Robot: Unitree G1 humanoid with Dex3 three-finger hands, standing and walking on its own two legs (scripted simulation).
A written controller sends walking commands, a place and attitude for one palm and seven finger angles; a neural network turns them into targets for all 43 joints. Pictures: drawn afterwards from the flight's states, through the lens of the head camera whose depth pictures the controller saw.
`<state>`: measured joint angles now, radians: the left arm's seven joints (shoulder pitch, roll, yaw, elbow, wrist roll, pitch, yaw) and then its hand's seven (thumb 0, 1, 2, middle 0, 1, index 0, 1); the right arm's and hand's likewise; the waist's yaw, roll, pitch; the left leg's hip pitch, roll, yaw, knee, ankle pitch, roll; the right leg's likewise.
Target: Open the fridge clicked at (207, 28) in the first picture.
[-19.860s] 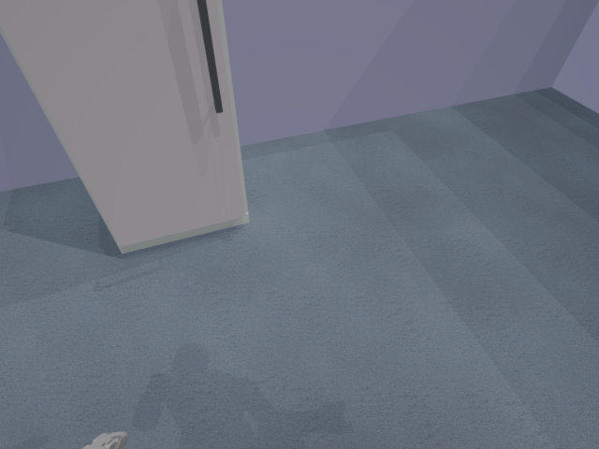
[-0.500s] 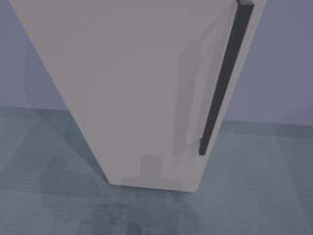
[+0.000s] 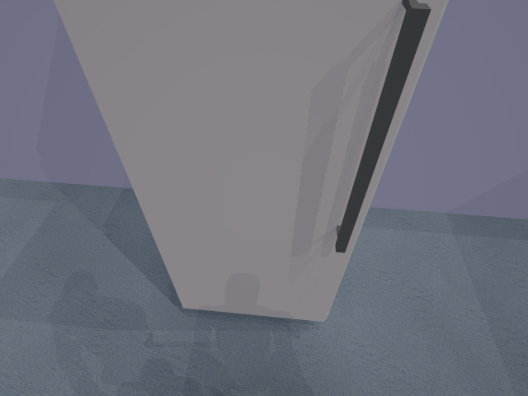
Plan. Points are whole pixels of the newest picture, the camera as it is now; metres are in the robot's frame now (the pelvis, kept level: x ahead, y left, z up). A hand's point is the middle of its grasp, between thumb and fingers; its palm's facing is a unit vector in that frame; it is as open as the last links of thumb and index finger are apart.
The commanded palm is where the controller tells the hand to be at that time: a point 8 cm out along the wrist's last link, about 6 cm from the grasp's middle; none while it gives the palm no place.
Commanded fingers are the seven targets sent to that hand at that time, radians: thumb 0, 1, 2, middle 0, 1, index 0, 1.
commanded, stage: come to a stop and stand still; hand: right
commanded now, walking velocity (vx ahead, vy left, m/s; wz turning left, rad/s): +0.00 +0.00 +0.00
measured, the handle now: (365, 159) +0.48 -0.14 +0.12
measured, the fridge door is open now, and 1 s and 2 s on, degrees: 0 0 0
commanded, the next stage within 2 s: look again from close up in 0.26 s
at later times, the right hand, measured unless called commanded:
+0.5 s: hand out of the picture -0.05 -0.14 -0.19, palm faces +0.05 +0.99 -0.13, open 7.4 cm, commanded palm none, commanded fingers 0.00 -0.90 -0.90 0.20 0.30 0.20 0.30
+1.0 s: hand out of the picture +0.03 -0.19 -0.19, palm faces +0.01 +0.99 -0.16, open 7.4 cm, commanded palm none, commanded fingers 0.00 -0.90 -0.90 0.20 0.30 0.20 0.30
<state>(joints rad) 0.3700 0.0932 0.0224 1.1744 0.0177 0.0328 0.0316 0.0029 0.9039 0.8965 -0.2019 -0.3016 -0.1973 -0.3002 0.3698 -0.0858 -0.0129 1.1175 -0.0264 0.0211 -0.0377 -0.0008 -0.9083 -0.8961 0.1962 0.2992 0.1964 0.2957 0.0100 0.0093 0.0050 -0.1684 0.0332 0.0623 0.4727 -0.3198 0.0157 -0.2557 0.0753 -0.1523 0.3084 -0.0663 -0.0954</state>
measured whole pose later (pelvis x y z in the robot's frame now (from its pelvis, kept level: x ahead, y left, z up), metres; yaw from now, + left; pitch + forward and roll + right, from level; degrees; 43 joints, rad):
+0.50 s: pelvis +0.00 +0.00 -0.01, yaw -2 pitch +0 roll +3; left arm 0.33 0.14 0.02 1.06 0.02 0.02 0.01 0.01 0.91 0.90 -0.20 -0.30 -0.20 -0.30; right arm 0.41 -0.08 0.01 1.10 -0.03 -0.02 -0.05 0.00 -0.91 -0.90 0.20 0.30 0.20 0.30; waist 0.03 -0.04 0.02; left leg -0.19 -0.02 0.11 0.52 -0.32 0.01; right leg -0.39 0.02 -0.09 0.57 -0.17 -0.08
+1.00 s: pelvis +0.03 -0.02 +0.00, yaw +0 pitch +0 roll +1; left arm 0.28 0.16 0.00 1.07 0.01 -0.02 0.02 0.01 0.91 0.90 -0.20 -0.30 -0.20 -0.30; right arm 0.34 -0.16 0.01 1.06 -0.03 0.00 -0.05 0.00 -0.91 -0.90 0.19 0.30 0.20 0.30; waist 0.01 0.03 0.00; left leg -0.11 0.04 0.05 0.45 -0.33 -0.02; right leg -0.26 0.09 -0.15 0.42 -0.16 -0.15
